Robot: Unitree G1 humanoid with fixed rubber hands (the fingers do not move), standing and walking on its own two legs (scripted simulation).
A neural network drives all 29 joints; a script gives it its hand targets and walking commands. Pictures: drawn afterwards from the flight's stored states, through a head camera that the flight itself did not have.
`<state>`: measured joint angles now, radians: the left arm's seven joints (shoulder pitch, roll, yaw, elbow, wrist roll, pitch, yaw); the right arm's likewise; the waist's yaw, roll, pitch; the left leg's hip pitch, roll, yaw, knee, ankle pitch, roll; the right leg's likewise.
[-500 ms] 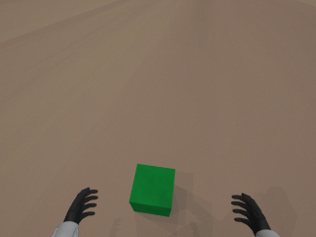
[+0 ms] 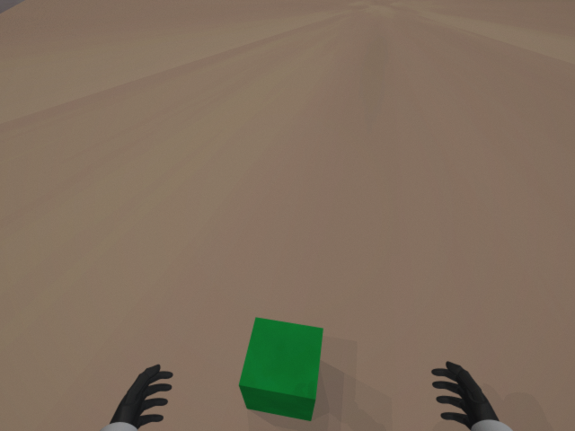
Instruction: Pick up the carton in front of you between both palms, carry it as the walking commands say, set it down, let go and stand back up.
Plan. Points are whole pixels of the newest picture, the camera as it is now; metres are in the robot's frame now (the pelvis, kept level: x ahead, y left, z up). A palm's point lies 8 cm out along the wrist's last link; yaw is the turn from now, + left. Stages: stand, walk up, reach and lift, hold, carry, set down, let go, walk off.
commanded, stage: stand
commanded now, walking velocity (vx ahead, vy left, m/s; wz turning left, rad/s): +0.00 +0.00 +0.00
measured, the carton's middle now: (283, 369) +0.42 +0.04 -0.65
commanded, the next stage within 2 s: none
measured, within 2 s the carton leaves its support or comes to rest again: neither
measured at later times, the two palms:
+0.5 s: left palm out of the picture +0.14 +0.30 -0.09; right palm out of the picture +0.15 -0.28 -0.09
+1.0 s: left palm out of the picture +0.11 +0.31 -0.09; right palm out of the picture +0.11 -0.29 -0.09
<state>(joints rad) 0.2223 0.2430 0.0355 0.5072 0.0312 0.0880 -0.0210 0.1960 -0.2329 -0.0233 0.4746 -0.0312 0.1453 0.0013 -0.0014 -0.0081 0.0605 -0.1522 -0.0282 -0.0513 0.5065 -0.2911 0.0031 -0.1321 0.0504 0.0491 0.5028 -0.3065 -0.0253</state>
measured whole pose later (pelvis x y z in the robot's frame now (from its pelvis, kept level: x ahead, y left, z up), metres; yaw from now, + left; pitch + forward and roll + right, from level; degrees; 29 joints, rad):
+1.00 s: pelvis +0.01 +0.01 +0.01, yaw +0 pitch -2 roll +0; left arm 0.17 0.37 0.01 0.91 0.02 0.00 0.02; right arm 0.13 -0.37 -0.01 0.97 -0.02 -0.01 -0.02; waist 0.00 0.00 0.01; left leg -0.11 -0.03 -0.04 0.38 -0.23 0.01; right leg -0.09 0.03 0.05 0.37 -0.25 -0.01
